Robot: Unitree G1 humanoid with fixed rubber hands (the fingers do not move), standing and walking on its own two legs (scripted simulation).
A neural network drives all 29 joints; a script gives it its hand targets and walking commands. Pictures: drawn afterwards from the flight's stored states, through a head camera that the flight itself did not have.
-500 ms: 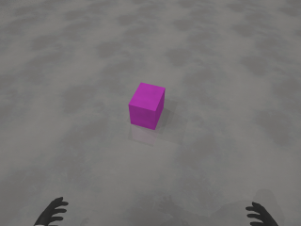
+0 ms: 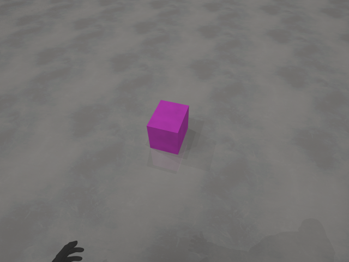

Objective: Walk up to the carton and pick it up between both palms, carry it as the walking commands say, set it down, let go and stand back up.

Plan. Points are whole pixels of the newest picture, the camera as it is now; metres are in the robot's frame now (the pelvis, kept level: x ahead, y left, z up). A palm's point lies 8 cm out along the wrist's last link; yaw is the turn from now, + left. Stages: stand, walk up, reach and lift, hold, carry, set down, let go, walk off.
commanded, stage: walk up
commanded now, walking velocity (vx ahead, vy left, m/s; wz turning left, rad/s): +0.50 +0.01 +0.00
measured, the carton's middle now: (169, 127) +1.08 +0.10 -0.66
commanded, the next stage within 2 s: none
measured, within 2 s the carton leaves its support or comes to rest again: neither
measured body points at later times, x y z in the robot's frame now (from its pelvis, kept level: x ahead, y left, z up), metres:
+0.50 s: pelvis +0.19 +0.05 -0.03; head +0.23 +0.05 +0.42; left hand +0.07 +0.28 -0.16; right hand +0.39 -0.17 -0.14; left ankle +0.28 +0.17 -0.75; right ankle +0.02 -0.12 -0.73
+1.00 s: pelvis +0.43 +0.00 -0.03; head +0.46 -0.02 +0.42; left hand +0.60 +0.23 -0.14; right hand +0.34 -0.24 -0.18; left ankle +0.28 +0.16 -0.72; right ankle +0.53 -0.11 -0.75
